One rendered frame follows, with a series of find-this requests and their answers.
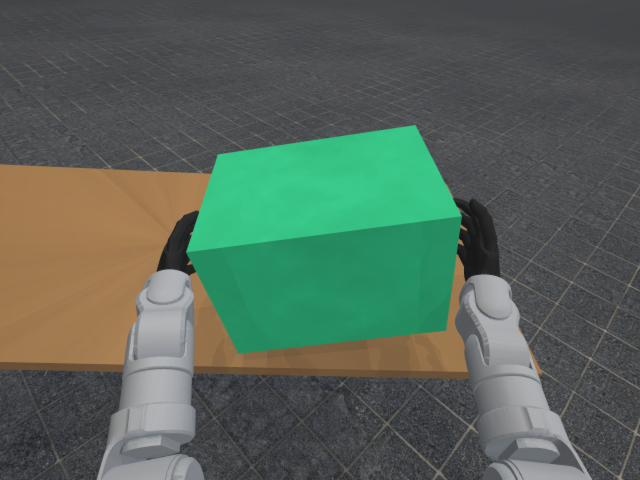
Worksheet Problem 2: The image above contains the robot right hand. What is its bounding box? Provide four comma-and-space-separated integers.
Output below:
453, 198, 500, 281

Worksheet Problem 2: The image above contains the robot left hand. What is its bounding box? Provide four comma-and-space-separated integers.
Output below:
156, 210, 199, 276

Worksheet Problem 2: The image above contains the left robot forearm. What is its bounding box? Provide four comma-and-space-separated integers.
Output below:
97, 269, 196, 480

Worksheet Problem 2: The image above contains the left robot upper arm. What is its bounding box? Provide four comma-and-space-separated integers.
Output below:
101, 454, 204, 480

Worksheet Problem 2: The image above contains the table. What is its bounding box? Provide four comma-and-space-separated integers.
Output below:
0, 164, 543, 379

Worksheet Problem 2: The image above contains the right robot forearm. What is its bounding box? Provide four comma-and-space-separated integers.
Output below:
455, 274, 592, 480

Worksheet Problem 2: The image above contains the carton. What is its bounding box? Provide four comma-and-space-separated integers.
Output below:
186, 125, 462, 354

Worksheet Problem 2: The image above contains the right robot upper arm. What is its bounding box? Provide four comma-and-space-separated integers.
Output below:
482, 459, 590, 480

